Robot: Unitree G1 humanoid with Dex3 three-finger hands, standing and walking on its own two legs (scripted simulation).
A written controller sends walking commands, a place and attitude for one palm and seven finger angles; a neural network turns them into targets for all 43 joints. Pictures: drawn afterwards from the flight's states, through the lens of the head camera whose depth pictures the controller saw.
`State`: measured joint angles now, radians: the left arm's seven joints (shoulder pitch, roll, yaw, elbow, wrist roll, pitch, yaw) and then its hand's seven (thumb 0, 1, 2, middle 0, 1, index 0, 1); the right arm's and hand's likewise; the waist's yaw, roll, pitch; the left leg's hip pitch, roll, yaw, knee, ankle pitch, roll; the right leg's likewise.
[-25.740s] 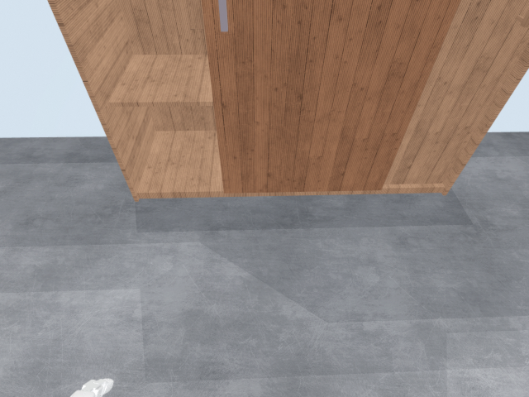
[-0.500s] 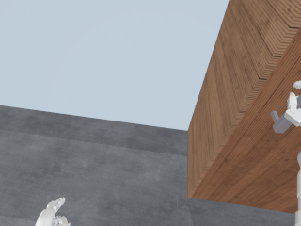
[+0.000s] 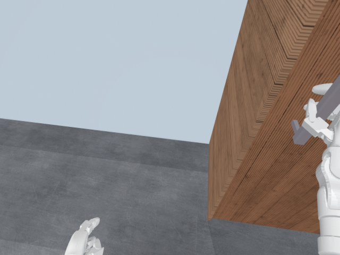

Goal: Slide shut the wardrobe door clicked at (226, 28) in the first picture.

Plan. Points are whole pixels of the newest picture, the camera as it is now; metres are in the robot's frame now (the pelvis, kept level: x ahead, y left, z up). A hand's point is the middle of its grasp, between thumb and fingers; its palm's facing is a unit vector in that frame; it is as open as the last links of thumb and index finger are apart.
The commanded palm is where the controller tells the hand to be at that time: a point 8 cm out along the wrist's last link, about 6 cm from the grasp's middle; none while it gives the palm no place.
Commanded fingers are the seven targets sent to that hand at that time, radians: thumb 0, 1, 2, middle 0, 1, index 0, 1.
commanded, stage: stop walking and hold the door there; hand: right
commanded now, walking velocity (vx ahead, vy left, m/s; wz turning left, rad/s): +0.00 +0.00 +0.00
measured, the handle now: (332, 86) +0.39 -0.29 +0.23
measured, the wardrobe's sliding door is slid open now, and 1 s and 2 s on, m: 0.00 0.00 0.00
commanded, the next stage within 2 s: loosen the grip on the handle in 0.52 s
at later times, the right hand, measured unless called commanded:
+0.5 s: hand (308, 118) +0.36 -0.26 +0.17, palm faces +0.50 +0.83 -0.24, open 5.7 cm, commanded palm +0.31 -0.30 +0.17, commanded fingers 0.00 -0.90 -0.90 0.45 1.40 0.45 1.40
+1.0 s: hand (311, 118) +0.36 -0.27 +0.17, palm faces +0.53 +0.82 -0.22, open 12.2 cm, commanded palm +0.31 -0.30 +0.18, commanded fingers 0.00 0.55 -0.20 0.32 1.23 0.32 1.23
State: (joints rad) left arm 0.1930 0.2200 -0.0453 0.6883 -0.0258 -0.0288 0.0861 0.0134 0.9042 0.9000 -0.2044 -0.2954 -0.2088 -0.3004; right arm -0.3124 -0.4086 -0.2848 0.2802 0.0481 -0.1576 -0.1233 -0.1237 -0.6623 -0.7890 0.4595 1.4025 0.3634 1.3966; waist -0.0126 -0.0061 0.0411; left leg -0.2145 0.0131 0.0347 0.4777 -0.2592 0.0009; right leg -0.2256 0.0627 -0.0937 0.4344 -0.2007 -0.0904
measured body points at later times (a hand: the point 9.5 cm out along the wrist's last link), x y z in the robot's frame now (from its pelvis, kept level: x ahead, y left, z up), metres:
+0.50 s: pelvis +0.01 +0.04 +0.00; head +0.01 +0.05 +0.45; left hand +0.15 +0.30 -0.09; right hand +0.33 -0.30 +0.19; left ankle +0.01 +0.12 -0.74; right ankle +0.02 -0.05 -0.74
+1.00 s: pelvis -0.02 +0.05 -0.01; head -0.01 +0.05 +0.44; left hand +0.12 +0.31 -0.10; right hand +0.33 -0.31 +0.19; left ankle +0.01 +0.12 -0.74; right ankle +0.02 -0.05 -0.74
